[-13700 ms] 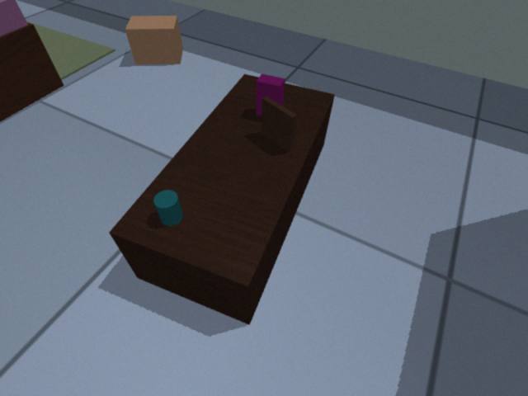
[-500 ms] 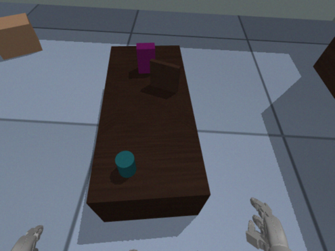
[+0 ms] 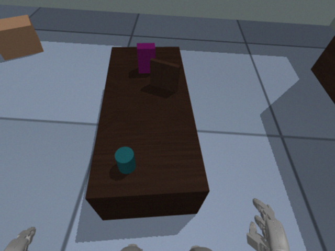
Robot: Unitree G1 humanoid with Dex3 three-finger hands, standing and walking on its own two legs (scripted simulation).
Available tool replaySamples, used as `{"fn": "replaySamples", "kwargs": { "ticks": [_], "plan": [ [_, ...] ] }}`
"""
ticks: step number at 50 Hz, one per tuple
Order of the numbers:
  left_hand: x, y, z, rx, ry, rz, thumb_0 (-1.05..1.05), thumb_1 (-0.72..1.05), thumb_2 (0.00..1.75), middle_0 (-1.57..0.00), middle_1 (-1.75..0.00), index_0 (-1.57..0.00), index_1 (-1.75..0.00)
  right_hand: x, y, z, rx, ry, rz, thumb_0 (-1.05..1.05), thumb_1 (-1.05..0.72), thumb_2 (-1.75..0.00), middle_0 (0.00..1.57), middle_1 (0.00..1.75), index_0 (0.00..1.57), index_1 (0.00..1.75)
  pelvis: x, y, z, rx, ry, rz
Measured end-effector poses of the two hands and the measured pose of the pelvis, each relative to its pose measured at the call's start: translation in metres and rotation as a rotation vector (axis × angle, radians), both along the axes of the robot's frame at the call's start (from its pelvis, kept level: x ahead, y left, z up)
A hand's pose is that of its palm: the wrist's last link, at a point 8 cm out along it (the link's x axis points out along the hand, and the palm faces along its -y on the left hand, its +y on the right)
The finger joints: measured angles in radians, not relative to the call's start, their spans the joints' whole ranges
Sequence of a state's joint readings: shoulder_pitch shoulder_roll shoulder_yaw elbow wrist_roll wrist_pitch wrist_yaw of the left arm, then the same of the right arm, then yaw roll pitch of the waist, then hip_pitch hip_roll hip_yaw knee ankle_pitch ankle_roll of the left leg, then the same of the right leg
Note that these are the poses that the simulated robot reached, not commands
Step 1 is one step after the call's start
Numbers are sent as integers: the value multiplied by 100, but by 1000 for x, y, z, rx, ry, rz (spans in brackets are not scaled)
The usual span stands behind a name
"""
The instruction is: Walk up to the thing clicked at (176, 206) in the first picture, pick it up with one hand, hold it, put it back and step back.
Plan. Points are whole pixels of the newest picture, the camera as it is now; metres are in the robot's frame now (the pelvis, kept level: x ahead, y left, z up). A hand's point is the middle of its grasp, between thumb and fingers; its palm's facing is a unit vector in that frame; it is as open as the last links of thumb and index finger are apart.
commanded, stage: go down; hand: left
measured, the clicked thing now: (125, 160) +0.52 +0.14 -0.32
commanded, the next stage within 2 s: approach in 1.56 s
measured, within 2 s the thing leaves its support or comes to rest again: neither
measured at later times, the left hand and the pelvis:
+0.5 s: hand (41, 198) +0.27 +0.30 -0.03, palm faces +0.12 -0.96 -0.27, open 17.2 cm; pelvis -0.01 +0.00 +0.00, yaw +0 degrees
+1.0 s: hand (36, 180) +0.31 +0.32 -0.02, palm faces +0.12 -0.97 -0.19, open 17.6 cm; pelvis -0.01 +0.00 +0.00, yaw -1 degrees
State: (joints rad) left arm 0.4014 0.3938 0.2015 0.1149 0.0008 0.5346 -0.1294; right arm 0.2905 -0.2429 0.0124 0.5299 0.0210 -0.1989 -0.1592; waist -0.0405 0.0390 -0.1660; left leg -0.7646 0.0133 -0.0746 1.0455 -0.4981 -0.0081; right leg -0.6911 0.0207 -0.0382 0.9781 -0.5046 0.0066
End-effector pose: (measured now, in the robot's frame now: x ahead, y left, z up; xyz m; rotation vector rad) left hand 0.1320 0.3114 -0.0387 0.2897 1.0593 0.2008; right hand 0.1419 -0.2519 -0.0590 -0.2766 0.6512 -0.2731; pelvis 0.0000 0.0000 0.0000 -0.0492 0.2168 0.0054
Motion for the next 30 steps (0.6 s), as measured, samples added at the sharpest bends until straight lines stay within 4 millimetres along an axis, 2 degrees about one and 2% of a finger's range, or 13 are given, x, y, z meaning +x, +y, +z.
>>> {"fn": "replaySamples", "kwargs": {
  "ticks": [8, 12, 16, 25, 30],
  "plan": [
    [-4, 2, 0, 0, -13, 0, 0, -48, 5, -8, -3, -7, -3, -6, 2, 2, -12, -15, 0, 1, -85, -89, 21, 30, 21, 30, -5, 1, 0, -2, -9, 1],
    [5, 7, 2, 7, -43, 7, 0, -48, 5, -8, -3, -7, -3, -9, 3, 1, -19, -18, 4, 1, -85, -89, 21, 30, 21, 30, -8, 1, -1, -4, -13, 5],
    [31, 15, 8, 10, -125, 13, -1, -47, 5, -8, -3, -7, -3, -14, 3, -1, -29, -7, 12, 1, -85, -89, 21, 30, 21, 30, -11, 1, -1, -4, -14, 6],
    [115, 31, 32, -43, -307, -1, -1, -49, 7, -8, -4, -6, -4, -36, -2, -7, -42, 76, -14, 1, -86, -89, 21, 30, 21, 30, -10, 3, 3, -5, -5, -2],
    [140, 39, 37, -85, -336, -13, -1, -49, 7, -8, -4, -6, -5, -54, -7, -9, -43, 140, -48, 1, -87, -90, 21, 30, 21, 30, -5, 6, 6, -3, 8, -15]
  ]
}}
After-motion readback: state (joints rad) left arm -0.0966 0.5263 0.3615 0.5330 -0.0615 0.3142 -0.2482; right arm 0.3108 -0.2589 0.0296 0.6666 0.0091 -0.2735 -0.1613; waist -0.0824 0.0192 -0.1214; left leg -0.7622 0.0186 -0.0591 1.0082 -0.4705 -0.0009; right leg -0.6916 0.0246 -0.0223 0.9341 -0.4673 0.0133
